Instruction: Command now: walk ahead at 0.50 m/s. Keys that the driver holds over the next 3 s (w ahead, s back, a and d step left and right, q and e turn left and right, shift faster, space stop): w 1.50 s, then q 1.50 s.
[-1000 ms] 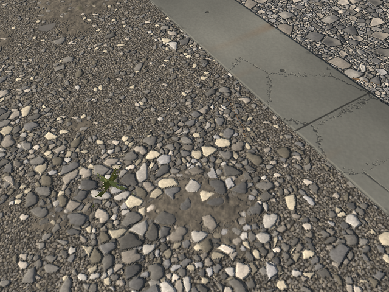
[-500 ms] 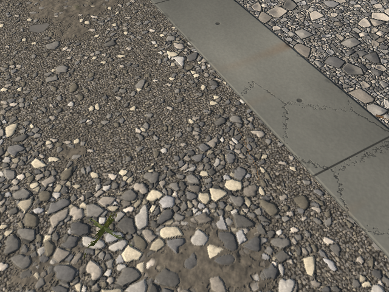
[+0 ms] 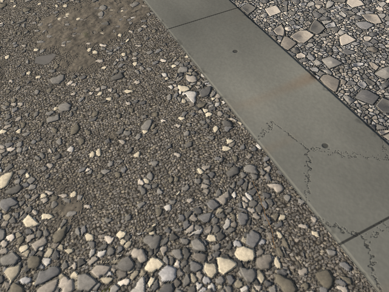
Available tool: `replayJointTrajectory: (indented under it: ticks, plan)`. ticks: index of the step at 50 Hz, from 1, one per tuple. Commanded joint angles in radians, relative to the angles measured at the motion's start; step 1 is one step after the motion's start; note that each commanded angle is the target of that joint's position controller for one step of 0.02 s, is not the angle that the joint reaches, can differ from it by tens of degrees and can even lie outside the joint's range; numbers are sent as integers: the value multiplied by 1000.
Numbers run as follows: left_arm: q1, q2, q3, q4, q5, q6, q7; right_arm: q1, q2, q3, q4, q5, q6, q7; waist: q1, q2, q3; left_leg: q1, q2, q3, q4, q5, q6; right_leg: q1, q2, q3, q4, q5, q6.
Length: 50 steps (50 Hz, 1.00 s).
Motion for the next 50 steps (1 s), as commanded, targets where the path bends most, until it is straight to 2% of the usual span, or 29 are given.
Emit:
replayJointTrajectory:
  ticks: [1, 5, 8, 11, 14, 15, 16, 17, 18, 19, 20, 21, 22, 23, 26, 29, 32, 35, 37, 40, 41, 42, 43, 44, 45, 46, 47, 48, 50]
  plan:
    - [-37, 150, 36, -52, -4, -23, 12, 6, -53, -13, -56, -10, 0, -7, -31, -99, -22, -80, 45, -21, -111, 135, -28, 47, -268, 216, -225, 179, -171]
    - [12, 170, 40, -24, -14, -10, 26, -127, -21, -1, -83, -6, -17, 8, 18, -95, 6, -47, 13, 14, -378, 341, -30, 75, -228, 127, -233, 178, -128]
    - [74, 185, 44, 9, -21, 2, 28, -219, -20, 3, -110, 3, -27, 23, 55, -93, 30, -41, -10, 29, -484, 371, -23, 139, -256, 128, -218, 157, -128]
    - [101, 193, 50, 35, -25, 22, 34, -270, -33, 1, -135, 6, -34, 41, 55, -99, 44, -69, -24, 20, -546, 297, 7, 247, -305, 147, -167, 210, -118]
    - [76, 212, 58, 42, -28, 36, 42, -196, -71, -14, -121, 3, -39, 48, -6, -124, -8, 58, -63, 49, -582, 188, 52, 307, -317, 143, -53, 443, -89]
    - [54, 209, 56, 39, -27, 42, 44, -85, -99, -31, -87, 0, -40, 44, -72, -118, -78, 221, -95, 81, -611, 199, 78, 286, -280, 108, 81, 588, -67]
    - [58, 175, 41, 29, -16, 44, 47, 78, -152, -55, -41, -4, -38, 34, -139, -91, -201, 486, -57, 45, -581, 224, 117, 171, -227, 70, 292, 543, -35]
    - [144, 83, 9, -6, 0, 30, 42, 206, -256, -79, -24, -23, -34, 24, -132, 98, -367, 889, 200, -336, -564, 173, 249, -191, -103, 21, 673, 168, 29]
    - [167, 59, -1, 7, -13, 8, 36, 231, -214, -69, -9, -4, -28, 27, -130, 237, -444, 1006, 300, -681, -721, 11, 343, -425, 8, 116, 888, -419, 56]
    - [84, 163, 24, -11, -39, -11, 28, 176, -150, -47, -16, 5, -28, 27, -144, 141, -303, 909, 267, -590, -757, -83, 294, -532, -60, 178, 962, -401, 42]
    - [3, 172, 27, -35, -52, -21, 24, 110, -121, -38, -27, 1, -26, 24, -125, 88, -191, 775, 228, -450, -777, -50, 258, -549, -112, 147, 939, -313, 32]
    - [-36, 161, 27, -43, -39, -22, 26, 50, -99, -30, -30, -6, -27, 26, -95, 23, -109, 637, 187, -354, -812, 37, 241, -522, -152, 124, 875, -234, 37]
    - [-36, 157, 33, -40, -24, -14, 29, 11, -69, -21, -35, -13, -32, 28, -64, 27, -75, 546, 153, -288, -843, 113, 227, -471, -184, 128, 813, -178, 44]
    - [-12, 139, 31, -32, -21, -4, 28, -8, -63, -19, -35, -19, -35, 29, -39, 46, -67, 486, 134, -250, -872, 159, 227, -417, -195, 128, 790, -146, 53]
    - [-12, 97, 23, -35, -13, 22, 34, -2, -91, -27, -9, -10, -50, 27, -14, 31, -41, 409, 120, -156, -930, 275, 249, -404, -206, 111, 701, -84, 88]
    - [-113, 82, 17, -67, -7, 20, 34, 29, -112, -32, 18, -8, -46, 14, -40, 11, -9, 419, 93, -78, -951, 317, 233, -443, -204, 100, 513, 80, 107]
    - [-219, 59, 7, -93, -12, 10, 22, 74, -130, -34, 45, -1, -39, 6, -80, 9, 9, 428, 67, -20, -956, 298, 202, -393, -170, 68, 318, 230, 102]
    - [-303, 64, 6, -122, -21, 3, 9, 136, -144, -37, 83, 7, -27, 4, -111, 7, 28, 511, 103, -29, -933, 272, 199, -399, -150, 66, 227, 249, 89]
    - [-332, 76, 9, -141, -22, -1, -1, 150, -148, -40, 102, 10, -15, 1, -108, 12, 35, 588, 139, -42, -896, 301, 187, -421, -145, 78, 187, 199, 66]
    - [-278, 109, 21, -134, -19, -6, -11, 135, -165, -48, 113, 11, 2, -6, -59, 33, -2, 658, 159, -45, -796, 483, 158, -325, -113, 55, 154, 88, 23]
    - [-183, 132, 36, -108, -17, -7, -8, 113, -167, -47, 111, 11, 8, -8, -2, 33, -58, 646, 130, -16, -682, 635, 139, -186, -81, 22, 129, 85, 0]
    - [-25, 180, 61, -60, -14, -6, 2, 116, -138, -36, 106, 3, 12, -10, 64, 9, -166, 565, 74, 24, -487, 655, 110, 52, -86, 26, 142, 107, -32]
    - [110, 271, 83, -39, 4, -2, 9, 189, -59, -8, 78, -13, 1, -7, 69, -147, -327, 247, -28, 77, -127, 364, 53, 433, -314, 335, 169, 81, -143]
    - [157, 272, 83, -21, -9, 4, 4, 252, 7, 14, 91, -12, -20, 0, 55, -335, -420, -25, -170, 1, 113, -313, 19, 611, -445, 725, 14, -118, -241]
    - [129, 190, 58, -26, -18, 3, 5, 166, -103, -13, 83, 16, -37, 9, 79, -234, -328, -135, -111, -85, 214, -319, 35, 552, -421, 705, -37, -245, -202]
    - [47, 168, 49, -40, -17, 2, 7, 84, -130, -20, 55, 33, -47, 12, 60, -184, -192, -177, -59, -51, 203, -224, 48, 413, -395, 575, -63, -207, -169]
    - [-17, 150, 44, -50, -9, 2, 8, 39, -123, -20, 49, 22, -50, 7, 35, -117, -120, -149, -15, -28, 157, -134, 46, 279, -359, 480, -91, -117, -156]
    - [-57, 123, 36, -56, 0, -2, 5, 32, -112, -24, 50, 10, -44, 5, 4, -108, -75, -102, 16, -28, 103, -74, 41, 178, -325, 406, -122, -24, -147]
    - [-81, 106, 33, -52, 4, -12, 3, 73, -73, -21, 65, 5, -23, 3, -37, -131, -74, -12, 39, -30, 52, -19, 26, 88, -291, 327, -175, 59, -150]
Next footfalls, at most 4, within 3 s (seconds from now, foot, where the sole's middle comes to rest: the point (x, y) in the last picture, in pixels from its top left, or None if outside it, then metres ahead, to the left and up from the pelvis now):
0.32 left None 0.36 0.15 -0.78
0.84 right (241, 243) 0.65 -0.09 -0.78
1.38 left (181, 174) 0.95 0.15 -0.78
1.86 right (228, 137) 1.16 -0.05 -0.78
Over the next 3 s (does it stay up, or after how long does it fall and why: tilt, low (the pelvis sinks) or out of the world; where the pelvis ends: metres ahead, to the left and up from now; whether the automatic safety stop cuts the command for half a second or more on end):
stays up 1.03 0.05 0.00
